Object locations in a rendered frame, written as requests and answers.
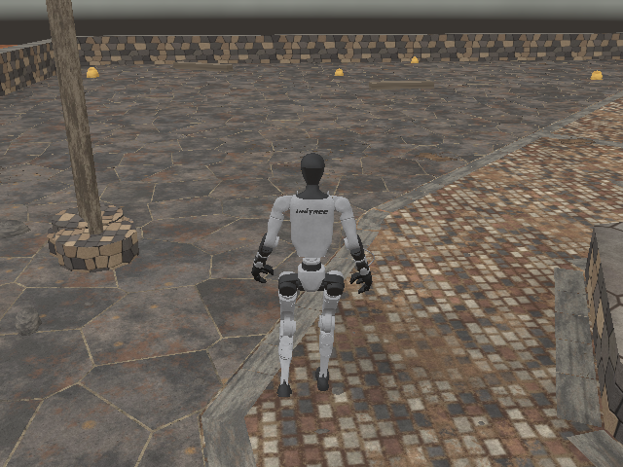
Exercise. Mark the left robot upper arm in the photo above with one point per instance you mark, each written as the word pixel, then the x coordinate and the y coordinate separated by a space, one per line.
pixel 281 204

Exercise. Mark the robot left foot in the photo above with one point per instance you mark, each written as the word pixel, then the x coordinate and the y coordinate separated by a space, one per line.
pixel 284 390

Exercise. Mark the robot right hand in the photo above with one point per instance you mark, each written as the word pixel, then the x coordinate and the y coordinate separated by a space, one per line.
pixel 362 278

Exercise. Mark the right robot upper arm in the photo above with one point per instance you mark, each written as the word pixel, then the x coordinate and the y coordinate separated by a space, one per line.
pixel 342 205

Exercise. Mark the robot right thigh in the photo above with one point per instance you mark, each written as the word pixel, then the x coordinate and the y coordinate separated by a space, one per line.
pixel 333 289

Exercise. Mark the robot right forearm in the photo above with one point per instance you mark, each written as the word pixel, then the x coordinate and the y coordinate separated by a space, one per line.
pixel 360 258

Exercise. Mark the robot left forearm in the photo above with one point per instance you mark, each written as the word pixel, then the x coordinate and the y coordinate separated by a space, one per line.
pixel 262 254

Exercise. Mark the robot left hand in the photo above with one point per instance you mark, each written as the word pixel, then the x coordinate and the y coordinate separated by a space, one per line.
pixel 266 269

